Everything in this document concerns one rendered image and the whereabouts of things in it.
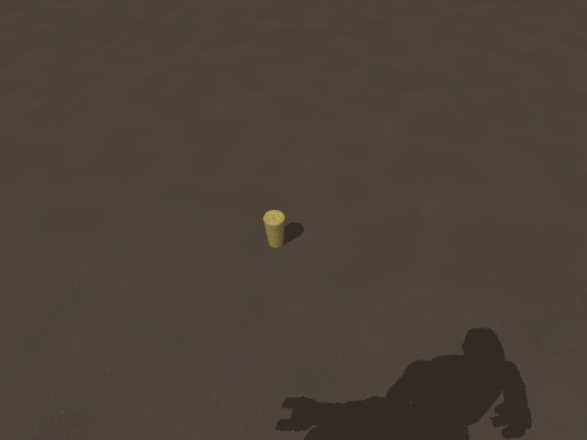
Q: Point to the cup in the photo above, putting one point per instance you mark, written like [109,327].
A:
[274,226]

